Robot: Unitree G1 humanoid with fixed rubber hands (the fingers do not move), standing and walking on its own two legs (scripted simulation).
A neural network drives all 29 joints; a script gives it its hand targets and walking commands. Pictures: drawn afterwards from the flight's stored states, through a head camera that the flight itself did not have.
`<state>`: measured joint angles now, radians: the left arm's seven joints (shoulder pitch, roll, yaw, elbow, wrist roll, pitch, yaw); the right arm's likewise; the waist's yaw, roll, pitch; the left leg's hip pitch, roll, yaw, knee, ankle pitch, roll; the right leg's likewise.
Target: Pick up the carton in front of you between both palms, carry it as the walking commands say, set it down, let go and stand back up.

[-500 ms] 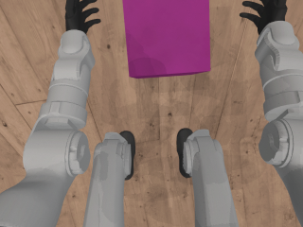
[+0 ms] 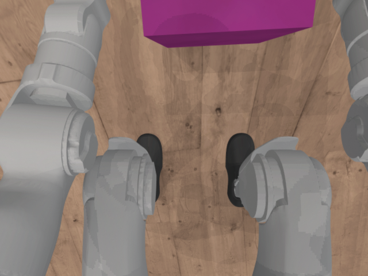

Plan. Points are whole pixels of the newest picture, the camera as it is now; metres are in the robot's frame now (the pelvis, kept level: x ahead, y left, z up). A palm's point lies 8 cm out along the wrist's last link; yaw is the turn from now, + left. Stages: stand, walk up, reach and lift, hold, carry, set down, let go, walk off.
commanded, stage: reach and lift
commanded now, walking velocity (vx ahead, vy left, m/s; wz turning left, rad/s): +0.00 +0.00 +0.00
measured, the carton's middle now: out of the picture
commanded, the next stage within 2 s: none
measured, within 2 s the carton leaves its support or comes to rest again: leaves its support in 0.80 s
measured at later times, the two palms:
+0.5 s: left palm out of the picture +0.57 +0.11 -0.17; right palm out of the picture +0.56 -0.20 -0.17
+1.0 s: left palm out of the picture +0.55 +0.09 -0.08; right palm out of the picture +0.54 -0.20 -0.09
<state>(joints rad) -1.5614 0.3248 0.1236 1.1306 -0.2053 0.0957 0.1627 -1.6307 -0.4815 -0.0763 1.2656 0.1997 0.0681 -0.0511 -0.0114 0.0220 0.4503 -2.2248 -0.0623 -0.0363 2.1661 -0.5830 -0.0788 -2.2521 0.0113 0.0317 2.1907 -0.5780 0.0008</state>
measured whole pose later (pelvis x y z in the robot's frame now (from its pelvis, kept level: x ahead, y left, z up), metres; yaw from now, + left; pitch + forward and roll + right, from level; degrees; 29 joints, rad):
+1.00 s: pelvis +0.01 +0.01 +0.02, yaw -2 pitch +40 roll +3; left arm -1.22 0.06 0.41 0.72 0.01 0.30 0.17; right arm -1.30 -0.24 -0.20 0.83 0.00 0.36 -0.09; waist -0.01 0.06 0.11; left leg -2.19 -0.10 -0.06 2.13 -0.63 -0.10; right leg -2.24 0.06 0.07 2.15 -0.60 0.03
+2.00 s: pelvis +0.06 +0.01 +0.28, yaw -6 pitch +30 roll +1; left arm -0.58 -0.14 0.42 0.55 0.21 0.33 0.05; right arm -0.61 0.08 -0.36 0.61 -0.22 0.35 -0.02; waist 0.00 0.02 -0.23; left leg -1.25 -0.07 -0.10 1.20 -0.47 -0.04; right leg -1.28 0.06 0.09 1.20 -0.43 0.02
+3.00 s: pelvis +0.10 +0.02 +0.40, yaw -7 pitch -3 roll +0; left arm -0.31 -0.16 0.27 0.35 0.30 0.62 -0.01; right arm -0.28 0.16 -0.26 0.35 -0.29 0.63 0.00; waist 0.00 0.02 0.00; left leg -0.14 -0.03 -0.11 0.44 -0.24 -0.01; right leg -0.16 0.03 0.11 0.43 -0.20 0.02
